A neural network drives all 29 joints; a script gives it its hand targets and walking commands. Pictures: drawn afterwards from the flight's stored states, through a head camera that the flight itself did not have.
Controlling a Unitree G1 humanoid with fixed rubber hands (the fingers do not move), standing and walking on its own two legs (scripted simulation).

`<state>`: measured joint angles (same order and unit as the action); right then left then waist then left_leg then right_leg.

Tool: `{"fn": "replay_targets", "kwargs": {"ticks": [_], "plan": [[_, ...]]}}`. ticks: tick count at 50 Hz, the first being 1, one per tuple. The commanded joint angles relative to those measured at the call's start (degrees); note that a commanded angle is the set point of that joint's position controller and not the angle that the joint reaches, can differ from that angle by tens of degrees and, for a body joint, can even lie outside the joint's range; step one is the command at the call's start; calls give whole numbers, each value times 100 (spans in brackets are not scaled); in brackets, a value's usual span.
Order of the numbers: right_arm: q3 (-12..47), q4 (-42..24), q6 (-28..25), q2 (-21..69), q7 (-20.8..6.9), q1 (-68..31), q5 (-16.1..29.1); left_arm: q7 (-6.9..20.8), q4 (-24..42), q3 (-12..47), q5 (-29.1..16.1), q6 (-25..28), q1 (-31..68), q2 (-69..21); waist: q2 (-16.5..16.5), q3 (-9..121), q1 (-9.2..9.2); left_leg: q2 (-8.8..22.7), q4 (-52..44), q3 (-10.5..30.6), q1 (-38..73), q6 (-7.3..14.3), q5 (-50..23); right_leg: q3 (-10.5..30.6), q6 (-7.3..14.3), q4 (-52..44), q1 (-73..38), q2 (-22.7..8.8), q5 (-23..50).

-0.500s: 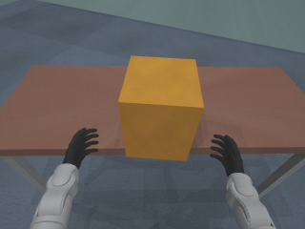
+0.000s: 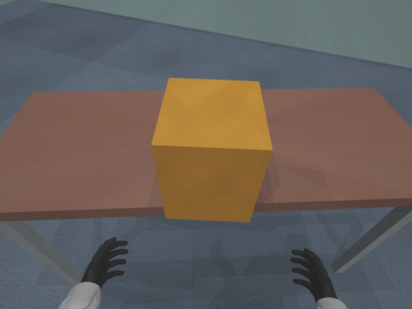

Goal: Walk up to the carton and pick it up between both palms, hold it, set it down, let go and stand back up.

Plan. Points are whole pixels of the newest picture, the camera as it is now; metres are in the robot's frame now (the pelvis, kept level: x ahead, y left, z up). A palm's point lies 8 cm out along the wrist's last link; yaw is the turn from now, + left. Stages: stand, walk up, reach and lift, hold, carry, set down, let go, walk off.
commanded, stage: let go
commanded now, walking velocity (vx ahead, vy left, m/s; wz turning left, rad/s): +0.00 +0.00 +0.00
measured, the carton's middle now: (210, 152) +0.43 +0.02 +0.06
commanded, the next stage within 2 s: stand in 0.54 s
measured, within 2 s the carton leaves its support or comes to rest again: neither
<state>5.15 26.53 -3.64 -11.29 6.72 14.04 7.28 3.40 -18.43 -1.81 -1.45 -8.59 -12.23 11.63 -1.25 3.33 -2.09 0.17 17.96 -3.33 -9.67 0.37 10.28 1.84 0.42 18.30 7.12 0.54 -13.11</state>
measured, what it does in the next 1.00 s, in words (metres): stands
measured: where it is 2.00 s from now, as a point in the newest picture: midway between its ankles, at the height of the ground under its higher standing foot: outside the picture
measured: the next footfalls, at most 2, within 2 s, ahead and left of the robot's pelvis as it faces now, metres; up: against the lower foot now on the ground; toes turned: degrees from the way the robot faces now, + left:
none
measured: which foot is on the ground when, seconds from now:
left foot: down 0.00-1.00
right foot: down 0.00-1.00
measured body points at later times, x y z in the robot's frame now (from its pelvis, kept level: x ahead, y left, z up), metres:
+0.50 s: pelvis -0.01 -0.02 -0.01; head -0.01 -0.01 +0.44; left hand +0.15 +0.22 -0.09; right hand +0.17 -0.25 -0.09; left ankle -0.01 +0.11 -0.75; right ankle -0.04 -0.12 -0.75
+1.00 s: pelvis -0.01 -0.01 -0.01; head -0.02 +0.00 +0.44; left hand +0.02 +0.25 -0.14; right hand +0.02 -0.26 -0.15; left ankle -0.01 +0.11 -0.75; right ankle -0.04 -0.12 -0.75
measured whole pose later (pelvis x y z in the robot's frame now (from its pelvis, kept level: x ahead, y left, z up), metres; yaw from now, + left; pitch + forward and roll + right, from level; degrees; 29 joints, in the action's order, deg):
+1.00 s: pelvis -0.01 -0.01 -0.01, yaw +3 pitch +1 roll +0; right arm -2.3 53.9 -1.0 -12.9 -1.3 22.0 -2.8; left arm -1.2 -40.8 -0.9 2.1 1.9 -25.6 12.7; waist 0.0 3.4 -0.1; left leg 0.2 29.5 -0.3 -15.1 0.2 15.2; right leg -1.2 1.0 28.4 10.8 0.6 -18.4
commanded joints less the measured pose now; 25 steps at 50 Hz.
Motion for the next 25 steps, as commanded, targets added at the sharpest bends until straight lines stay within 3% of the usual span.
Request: {"fn": "replay_targets", "kwargs": {"ticks": [1, 7, 15, 19, 25], "plan": [[-452, 212, -723, -677, -301, -462, -326, -130, 229, -173, 252, 246, 340, 480, 243, 245, 101, -40, 197, 393, 678, -185, -1387, -90, 18, 140, 1029, 247, 1064], [-599, 863, -1209, -579, -598, -754, -596, -383, 126, -62, 250, 291, 278, 599, 46, 461, 199, -75, 568, 406, 385, -100, -937, 46, 39, 591, 1075, 19, 1175], [-500, 1360, -1300, -555, -554, -562, -620, -448, 37, -160, 300, 76, -286, 663, -221, 676, 314, -391, 705, 446, 242, -57, -1358, 205, -178, 735, 403, -129, 2857], [-477, 1511, -1220, -554, -504, -663, -642, -420, 24, -164, 316, -36, -228, 688, -170, 463, 360, -399, 614, 470, 215, -60, -1186, 176, -191, 614, 473, -134, 2655], [-524, 1586, -1076, -529, -514, -861, -690, -415, 129, -20, 252, -150, -9, 709, -56, 139, 367, -289, 491, 483, 177, -39, -769, 119, -99, 414, 772, -112, 1667]]}}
